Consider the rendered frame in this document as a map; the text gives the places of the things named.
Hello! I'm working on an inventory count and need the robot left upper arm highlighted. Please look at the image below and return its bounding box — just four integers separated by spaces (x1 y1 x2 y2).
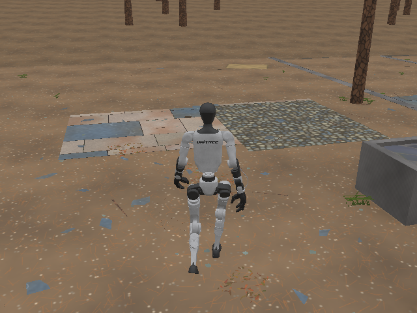
178 131 195 166

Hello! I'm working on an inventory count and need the right robot foot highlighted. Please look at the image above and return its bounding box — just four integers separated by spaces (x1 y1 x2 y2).
212 244 222 258

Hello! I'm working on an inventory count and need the robot foot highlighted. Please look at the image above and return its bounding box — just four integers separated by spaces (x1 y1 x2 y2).
212 244 222 258
188 263 199 274

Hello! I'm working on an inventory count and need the robot right forearm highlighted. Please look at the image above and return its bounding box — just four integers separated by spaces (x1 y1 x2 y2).
231 158 245 194

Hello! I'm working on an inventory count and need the left robot foot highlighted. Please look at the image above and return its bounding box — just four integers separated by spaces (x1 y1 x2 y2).
188 263 199 274

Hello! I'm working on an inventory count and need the robot right hand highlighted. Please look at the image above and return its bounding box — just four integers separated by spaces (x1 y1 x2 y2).
231 192 246 212

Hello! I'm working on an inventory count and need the robot left forearm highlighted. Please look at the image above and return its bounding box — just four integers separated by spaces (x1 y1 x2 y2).
175 157 185 179

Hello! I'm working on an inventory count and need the robot left hand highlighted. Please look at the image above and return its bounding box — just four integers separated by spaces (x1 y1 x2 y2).
174 177 189 189

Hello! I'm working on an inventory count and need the robot right upper arm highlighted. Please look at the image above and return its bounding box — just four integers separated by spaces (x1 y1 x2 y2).
222 131 237 168

